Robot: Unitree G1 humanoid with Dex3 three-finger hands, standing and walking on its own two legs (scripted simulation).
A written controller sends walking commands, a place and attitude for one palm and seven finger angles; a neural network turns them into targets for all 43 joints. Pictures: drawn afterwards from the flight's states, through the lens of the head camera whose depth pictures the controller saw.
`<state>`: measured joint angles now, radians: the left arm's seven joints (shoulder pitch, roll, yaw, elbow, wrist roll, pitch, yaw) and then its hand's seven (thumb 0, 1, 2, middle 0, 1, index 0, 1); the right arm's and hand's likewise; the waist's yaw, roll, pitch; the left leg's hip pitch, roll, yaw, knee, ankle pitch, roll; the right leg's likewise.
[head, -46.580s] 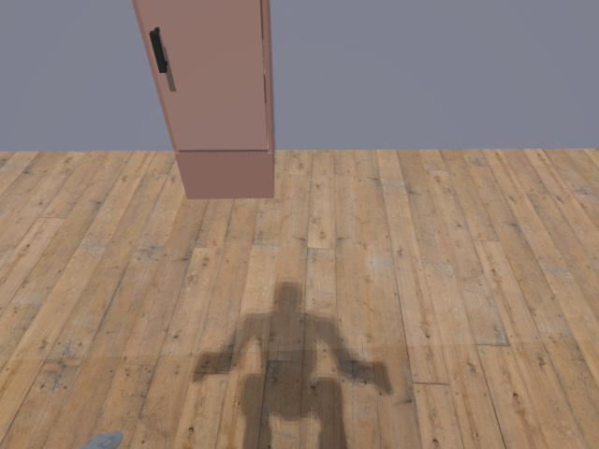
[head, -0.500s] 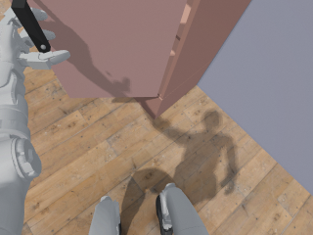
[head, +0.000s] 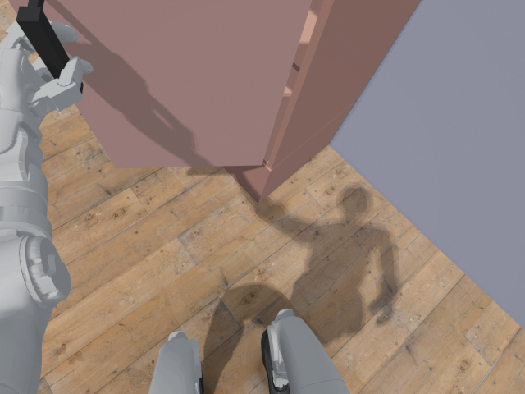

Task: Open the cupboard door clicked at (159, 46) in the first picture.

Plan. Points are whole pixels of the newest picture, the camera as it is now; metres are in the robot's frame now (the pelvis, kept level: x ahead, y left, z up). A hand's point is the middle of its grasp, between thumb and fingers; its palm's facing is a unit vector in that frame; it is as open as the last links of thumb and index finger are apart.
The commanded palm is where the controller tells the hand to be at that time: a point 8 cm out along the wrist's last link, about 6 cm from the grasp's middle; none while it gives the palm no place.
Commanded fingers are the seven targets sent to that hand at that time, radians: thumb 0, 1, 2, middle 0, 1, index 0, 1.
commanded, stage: pull the door open along its arc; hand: left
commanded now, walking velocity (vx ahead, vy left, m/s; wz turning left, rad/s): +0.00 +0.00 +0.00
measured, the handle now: (57, 45) +0.59 +0.22 +0.07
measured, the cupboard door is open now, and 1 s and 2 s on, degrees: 52 91 99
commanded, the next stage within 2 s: open thumb and fingers to let go in 1.08 s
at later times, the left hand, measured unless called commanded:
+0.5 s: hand (89, 151) +0.44 +0.17 +0.06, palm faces -0.04 -1.00 +0.02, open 6.0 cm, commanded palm +0.38 +0.24 +0.06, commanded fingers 0.00 0.90 0.90 -0.40 -1.35 -0.40 -1.35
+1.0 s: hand (168, 223) +0.34 +0.08 +0.06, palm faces +0.38 -0.93 -0.02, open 6.2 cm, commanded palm +0.27 +0.13 +0.06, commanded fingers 0.00 0.90 0.90 -0.40 -1.35 -0.40 -1.35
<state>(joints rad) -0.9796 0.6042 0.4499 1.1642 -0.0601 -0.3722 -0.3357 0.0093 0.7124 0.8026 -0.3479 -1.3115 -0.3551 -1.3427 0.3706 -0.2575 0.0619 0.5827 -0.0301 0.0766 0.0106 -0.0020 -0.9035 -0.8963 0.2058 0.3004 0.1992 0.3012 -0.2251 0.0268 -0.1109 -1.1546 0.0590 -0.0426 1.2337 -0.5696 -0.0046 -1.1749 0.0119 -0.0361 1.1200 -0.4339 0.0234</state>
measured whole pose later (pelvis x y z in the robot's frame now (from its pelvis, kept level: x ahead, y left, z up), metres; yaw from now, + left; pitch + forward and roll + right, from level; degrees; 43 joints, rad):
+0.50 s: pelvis +0.02 +0.00 +0.03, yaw -1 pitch +24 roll -2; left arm -0.40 0.31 0.31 0.62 -0.20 -0.36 -0.24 0.00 0.70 0.73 -0.31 -1.32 -0.35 -1.32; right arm 0.35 -0.25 0.01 0.50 0.00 0.08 0.05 0.00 -0.90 -0.90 0.21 0.30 0.20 0.30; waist -0.13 0.03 -0.17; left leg -0.96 0.05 0.01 1.10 -0.56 0.00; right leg -1.01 0.01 0.01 1.02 -0.43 0.03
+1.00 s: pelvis +0.02 -0.04 +0.03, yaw +3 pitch +17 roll +1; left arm -0.05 -0.05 -0.05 0.33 0.05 -0.41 0.43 0.01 0.68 0.77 -0.31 -1.30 -0.32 -1.31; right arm 0.22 -0.17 0.00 0.55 -0.07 0.03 0.03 0.00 -0.90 -0.90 0.20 0.30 0.20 0.30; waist -0.02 0.01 -0.16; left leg -0.83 0.03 -0.04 1.07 -0.54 -0.05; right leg -0.90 -0.01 -0.04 1.07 -0.48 -0.02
